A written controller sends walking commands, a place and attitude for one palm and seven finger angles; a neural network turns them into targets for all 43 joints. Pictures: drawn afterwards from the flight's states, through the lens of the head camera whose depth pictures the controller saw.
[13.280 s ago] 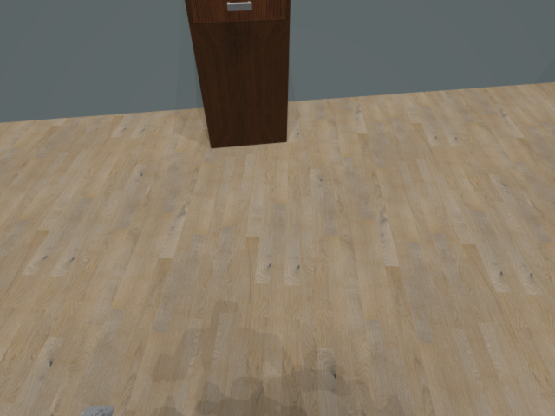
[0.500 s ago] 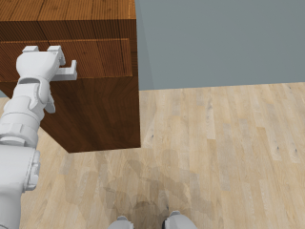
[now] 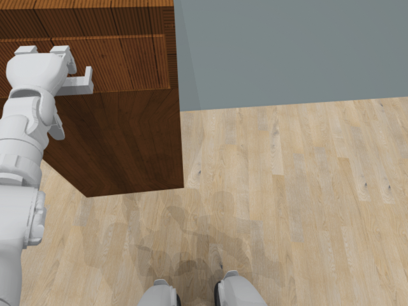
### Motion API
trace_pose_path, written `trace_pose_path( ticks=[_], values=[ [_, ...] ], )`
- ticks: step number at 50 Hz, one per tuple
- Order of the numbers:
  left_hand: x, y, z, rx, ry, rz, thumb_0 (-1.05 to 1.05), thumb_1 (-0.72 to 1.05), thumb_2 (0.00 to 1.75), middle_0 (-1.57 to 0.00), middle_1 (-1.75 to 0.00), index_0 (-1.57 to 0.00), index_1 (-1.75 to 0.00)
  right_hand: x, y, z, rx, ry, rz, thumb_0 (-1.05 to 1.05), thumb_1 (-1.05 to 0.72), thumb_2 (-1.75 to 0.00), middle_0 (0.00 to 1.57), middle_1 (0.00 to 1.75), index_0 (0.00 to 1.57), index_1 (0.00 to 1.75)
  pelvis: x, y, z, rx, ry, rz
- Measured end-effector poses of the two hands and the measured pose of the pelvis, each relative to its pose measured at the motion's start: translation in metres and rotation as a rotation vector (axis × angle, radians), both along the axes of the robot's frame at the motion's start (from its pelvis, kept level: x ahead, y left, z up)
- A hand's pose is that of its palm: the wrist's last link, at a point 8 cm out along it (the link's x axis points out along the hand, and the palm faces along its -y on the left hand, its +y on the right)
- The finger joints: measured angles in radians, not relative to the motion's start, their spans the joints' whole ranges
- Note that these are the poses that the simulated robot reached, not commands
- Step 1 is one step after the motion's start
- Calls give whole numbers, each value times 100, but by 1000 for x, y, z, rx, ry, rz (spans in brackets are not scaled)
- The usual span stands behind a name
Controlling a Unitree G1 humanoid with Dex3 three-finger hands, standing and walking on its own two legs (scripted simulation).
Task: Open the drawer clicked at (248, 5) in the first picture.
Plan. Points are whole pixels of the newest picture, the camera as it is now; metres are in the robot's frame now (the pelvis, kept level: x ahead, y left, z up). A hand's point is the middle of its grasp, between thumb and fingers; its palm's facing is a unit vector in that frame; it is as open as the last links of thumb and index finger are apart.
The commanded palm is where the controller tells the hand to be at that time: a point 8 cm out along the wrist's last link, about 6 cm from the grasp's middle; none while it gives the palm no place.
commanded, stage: lift the fingers back up to retry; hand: left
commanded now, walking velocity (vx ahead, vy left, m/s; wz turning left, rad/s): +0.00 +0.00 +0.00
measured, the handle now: (65, 79) +0.57 +0.25 +0.06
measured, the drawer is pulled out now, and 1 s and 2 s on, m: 0.00 0.00 0.00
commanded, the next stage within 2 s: re-aim the fingers above the handle in 0.74 s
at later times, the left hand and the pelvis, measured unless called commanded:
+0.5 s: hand (49, 87) +0.52 +0.26 +0.09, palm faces -0.06 -0.02 -1.00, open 13.4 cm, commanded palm +0.51 +0.25 +0.17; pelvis +0.04 +0.00 +0.03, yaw +0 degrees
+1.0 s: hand (44, 79) +0.51 +0.25 +0.12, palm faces -0.05 -0.01 -1.00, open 13.8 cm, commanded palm +0.49 +0.26 +0.18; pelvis +0.05 -0.01 +0.04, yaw +0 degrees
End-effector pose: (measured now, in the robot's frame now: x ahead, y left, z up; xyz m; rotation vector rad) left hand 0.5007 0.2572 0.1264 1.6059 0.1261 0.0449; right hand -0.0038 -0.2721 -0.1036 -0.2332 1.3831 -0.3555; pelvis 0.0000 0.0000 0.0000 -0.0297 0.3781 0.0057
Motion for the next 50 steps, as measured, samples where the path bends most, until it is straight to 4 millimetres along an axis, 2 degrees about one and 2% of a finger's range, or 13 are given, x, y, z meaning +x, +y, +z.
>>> trace_pose_path(
  ticks=[9,20,27,40,45,50],
  values=[
    [1,0,3,-10,22,4,0,-49,31,-29,-133,-33,-121,1,4,4,9,7,-7,0,-91,-90,20,30,20,30,4,1,6,-3,-12,3],
    [3,4,9,-46,41,-24,0,-49,31,-32,-125,-37,-121,13,5,18,9,12,-13,0,-91,-90,20,30,20,30,24,2,20,-7,-41,6],
    [3,3,21,-63,-7,-44,0,-49,31,-34,-122,-39,-121,35,3,22,20,3,-1,0,-91,-90,20,30,20,30,40,4,28,-8,-62,12],
    [2,-4,44,-57,-7,-22,0,-49,31,-33,-120,-37,-120,97,4,23,69,-110,41,0,-91,-90,20,30,20,30,53,-1,37,5,-106,8],
    [-2,-6,47,-48,-6,-25,0,-49,31,-32,-120,-34,-120,108,1,24,75,-131,53,0,-91,-90,20,30,20,30,54,-5,38,9,-111,5],
    [-8,-6,46,-45,-3,-26,0,-49,31,-32,-120,-33,-120,110,-4,23,74,-130,56,0,-91,-90,20,30,20,30,54,-8,38,13,-118,5]
  ],
)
